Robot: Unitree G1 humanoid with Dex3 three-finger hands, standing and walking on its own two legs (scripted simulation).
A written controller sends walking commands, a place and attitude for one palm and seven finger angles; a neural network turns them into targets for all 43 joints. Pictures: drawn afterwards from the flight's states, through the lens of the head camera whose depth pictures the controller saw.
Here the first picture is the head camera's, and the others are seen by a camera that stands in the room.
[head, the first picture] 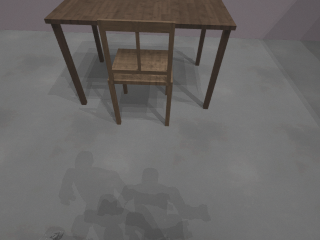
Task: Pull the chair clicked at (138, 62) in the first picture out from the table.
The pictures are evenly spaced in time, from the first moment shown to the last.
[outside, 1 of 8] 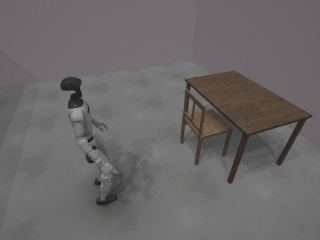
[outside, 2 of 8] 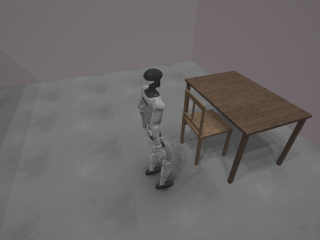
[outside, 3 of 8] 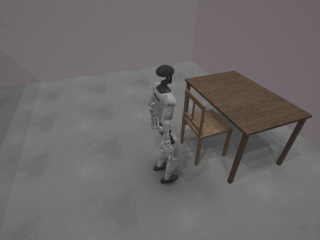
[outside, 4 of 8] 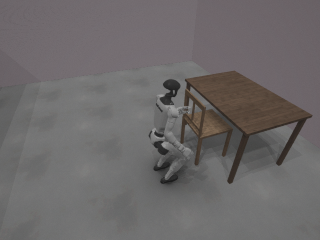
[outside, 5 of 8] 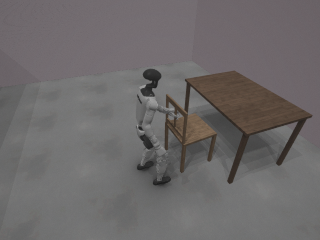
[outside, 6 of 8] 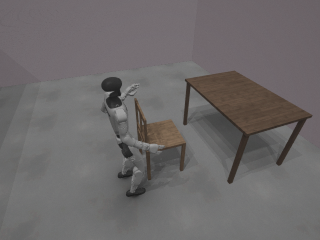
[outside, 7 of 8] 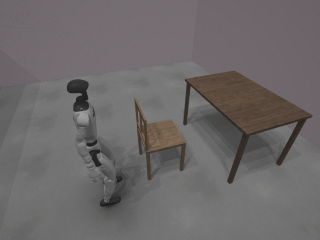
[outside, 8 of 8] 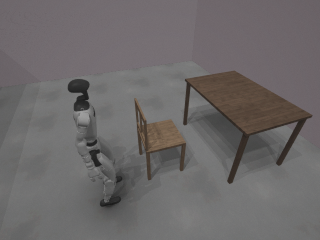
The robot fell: no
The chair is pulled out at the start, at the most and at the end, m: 0.00 0.61 0.60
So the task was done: yes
